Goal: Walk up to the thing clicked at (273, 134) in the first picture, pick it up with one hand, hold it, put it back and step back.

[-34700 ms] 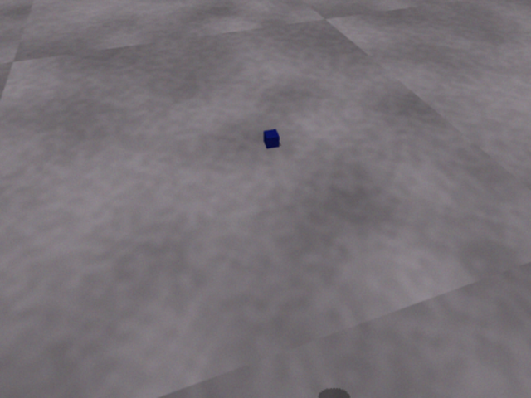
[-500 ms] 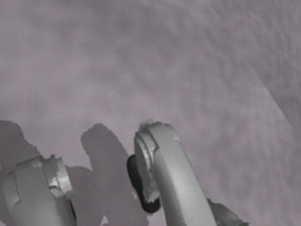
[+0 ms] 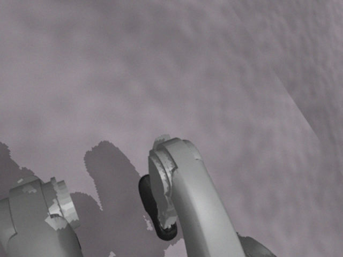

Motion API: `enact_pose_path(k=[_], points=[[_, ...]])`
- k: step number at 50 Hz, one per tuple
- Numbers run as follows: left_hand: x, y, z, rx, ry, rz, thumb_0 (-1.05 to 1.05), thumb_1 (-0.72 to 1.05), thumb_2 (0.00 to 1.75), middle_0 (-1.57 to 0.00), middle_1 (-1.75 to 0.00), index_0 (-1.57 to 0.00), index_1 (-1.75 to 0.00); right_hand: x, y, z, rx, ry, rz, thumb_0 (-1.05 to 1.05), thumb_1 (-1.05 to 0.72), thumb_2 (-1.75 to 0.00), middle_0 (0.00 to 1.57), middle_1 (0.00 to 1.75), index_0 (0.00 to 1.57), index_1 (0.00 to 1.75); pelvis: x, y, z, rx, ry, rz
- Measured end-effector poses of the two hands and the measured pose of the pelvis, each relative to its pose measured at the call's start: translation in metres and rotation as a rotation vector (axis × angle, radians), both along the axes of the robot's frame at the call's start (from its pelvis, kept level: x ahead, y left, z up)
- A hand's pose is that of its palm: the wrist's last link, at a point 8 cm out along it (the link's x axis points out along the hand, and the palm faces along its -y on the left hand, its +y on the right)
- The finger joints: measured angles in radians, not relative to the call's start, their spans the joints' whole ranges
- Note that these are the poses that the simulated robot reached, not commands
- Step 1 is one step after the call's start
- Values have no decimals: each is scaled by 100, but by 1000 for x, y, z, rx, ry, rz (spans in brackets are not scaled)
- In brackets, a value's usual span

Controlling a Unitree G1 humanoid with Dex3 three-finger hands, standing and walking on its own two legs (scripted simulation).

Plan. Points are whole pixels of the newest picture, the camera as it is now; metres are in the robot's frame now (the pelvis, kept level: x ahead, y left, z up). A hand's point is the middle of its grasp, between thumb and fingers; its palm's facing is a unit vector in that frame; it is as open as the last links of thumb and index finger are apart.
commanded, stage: open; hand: left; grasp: from above
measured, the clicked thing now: out of the picture +0.41 +0.34 -0.26
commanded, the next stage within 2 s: withdraw in 0.46 s
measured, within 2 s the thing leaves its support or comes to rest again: neither
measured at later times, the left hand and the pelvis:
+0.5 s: hand out of the picture +0.41 +0.34 -0.24, palm faces -0.37 -0.28 -0.88, open 14.2 cm; pelvis +0.00 +0.00 +0.00, yaw +0 degrees
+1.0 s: hand out of the picture +0.41 +0.38 -0.12, palm faces -0.35 -0.10 -0.93, open 14.0 cm; pelvis +0.01 +0.00 +0.03, yaw +4 degrees
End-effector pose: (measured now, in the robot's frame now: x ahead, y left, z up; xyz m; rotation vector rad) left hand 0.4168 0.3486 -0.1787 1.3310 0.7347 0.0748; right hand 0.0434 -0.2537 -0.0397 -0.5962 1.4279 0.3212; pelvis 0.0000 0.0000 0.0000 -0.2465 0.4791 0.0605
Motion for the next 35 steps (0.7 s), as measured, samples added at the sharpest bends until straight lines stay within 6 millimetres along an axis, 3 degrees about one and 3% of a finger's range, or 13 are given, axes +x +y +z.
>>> enact_pose_path(k=[16, 35], points=[[-1, 2, 0, 5, 22, 6, 0, -54, 101, -14, -95, -12, -97, 13, -2, -2, 18, -22, 11, 0, -90, -90, 20, 30, 20, 30, 2, -1, 2, 5, 11, 3], [-1, -2, 2, -3, 10, -6, 0, -55, 102, -9, -102, -9, -102, 6, -8, 3, -3, -7, -7, 0, -91, -90, 20, 30, 20, 30, 1, -4, 5, 10, 13, 4]])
